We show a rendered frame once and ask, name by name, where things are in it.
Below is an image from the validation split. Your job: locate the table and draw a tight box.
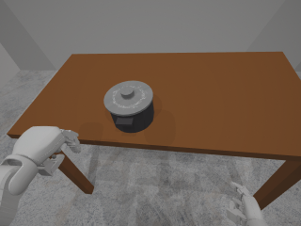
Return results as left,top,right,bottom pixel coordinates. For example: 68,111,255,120
7,51,301,210

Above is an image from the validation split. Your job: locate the robot right hand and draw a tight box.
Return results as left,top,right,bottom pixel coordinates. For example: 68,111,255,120
226,182,264,226

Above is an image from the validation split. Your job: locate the knob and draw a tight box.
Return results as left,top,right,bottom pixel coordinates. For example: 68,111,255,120
120,86,135,99

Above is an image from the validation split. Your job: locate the robot left hand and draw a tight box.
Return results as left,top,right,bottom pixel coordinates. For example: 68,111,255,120
12,126,81,176

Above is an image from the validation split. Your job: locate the left robot forearm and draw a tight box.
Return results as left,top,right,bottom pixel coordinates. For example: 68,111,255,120
0,154,39,226

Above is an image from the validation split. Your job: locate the lid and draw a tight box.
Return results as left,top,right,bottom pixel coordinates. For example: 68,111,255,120
103,80,153,117

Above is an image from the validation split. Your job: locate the pot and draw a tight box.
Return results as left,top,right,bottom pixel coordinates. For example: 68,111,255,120
110,101,154,134

